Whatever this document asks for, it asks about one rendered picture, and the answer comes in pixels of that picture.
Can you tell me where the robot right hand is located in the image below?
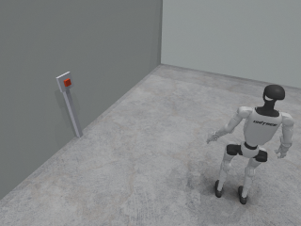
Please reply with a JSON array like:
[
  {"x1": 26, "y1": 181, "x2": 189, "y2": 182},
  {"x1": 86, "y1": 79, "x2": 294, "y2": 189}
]
[{"x1": 274, "y1": 148, "x2": 287, "y2": 159}]

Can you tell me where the button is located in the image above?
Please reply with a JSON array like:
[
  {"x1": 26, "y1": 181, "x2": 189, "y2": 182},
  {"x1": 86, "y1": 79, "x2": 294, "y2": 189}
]
[{"x1": 63, "y1": 78, "x2": 71, "y2": 87}]

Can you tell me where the right robot upper arm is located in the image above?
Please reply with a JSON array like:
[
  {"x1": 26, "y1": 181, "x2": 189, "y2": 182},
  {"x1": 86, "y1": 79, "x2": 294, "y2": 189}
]
[{"x1": 279, "y1": 112, "x2": 294, "y2": 145}]

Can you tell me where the robot left hand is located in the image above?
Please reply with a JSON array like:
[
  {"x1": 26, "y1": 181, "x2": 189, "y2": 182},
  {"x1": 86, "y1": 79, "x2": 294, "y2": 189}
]
[{"x1": 206, "y1": 132, "x2": 217, "y2": 144}]

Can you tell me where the left robot upper arm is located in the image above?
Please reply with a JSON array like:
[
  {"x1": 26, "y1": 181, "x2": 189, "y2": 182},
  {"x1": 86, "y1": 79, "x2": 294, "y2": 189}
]
[{"x1": 224, "y1": 106, "x2": 253, "y2": 134}]

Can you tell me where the left robot foot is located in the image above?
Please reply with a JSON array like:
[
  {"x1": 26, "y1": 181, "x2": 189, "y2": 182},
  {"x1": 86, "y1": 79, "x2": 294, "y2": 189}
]
[{"x1": 214, "y1": 180, "x2": 223, "y2": 198}]

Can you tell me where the right robot forearm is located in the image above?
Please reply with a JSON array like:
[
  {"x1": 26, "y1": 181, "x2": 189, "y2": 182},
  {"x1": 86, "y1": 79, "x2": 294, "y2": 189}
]
[{"x1": 279, "y1": 138, "x2": 293, "y2": 153}]

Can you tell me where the robot left thigh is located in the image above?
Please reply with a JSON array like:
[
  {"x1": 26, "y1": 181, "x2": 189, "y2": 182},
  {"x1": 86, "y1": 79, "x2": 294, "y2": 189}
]
[{"x1": 222, "y1": 141, "x2": 241, "y2": 171}]

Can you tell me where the panel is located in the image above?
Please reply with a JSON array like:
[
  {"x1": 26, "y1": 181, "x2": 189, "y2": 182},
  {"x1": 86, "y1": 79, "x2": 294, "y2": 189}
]
[{"x1": 56, "y1": 72, "x2": 83, "y2": 137}]

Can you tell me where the left robot forearm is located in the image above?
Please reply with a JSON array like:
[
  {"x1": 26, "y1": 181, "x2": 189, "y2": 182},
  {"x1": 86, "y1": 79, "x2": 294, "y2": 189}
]
[{"x1": 212, "y1": 123, "x2": 228, "y2": 138}]

